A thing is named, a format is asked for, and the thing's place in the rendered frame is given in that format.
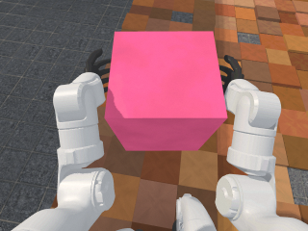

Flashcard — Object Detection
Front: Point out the right robot forearm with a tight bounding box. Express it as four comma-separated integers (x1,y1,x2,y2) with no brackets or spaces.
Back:
224,79,281,208

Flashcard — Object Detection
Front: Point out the carton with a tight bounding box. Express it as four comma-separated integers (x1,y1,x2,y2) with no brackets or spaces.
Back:
104,31,228,151

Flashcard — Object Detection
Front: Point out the left robot forearm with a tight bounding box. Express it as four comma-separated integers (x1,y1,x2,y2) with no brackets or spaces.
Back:
53,72,106,204

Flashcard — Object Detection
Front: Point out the robot right upper arm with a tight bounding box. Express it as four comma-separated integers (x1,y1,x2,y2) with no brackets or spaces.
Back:
215,173,308,231

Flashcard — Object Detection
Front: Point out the robot right shin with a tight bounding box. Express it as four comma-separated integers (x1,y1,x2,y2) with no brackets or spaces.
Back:
176,193,192,231

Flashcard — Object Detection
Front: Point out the robot right thigh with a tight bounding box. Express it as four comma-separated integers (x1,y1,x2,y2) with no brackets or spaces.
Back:
176,196,217,231

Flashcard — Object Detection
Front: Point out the robot left hand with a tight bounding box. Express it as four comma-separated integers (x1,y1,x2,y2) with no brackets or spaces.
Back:
84,48,112,92

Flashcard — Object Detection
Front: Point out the robot left upper arm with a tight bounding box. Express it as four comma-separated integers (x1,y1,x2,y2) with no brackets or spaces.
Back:
11,167,116,231

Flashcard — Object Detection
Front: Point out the robot right hand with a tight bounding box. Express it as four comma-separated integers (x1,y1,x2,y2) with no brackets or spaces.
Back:
218,55,244,96

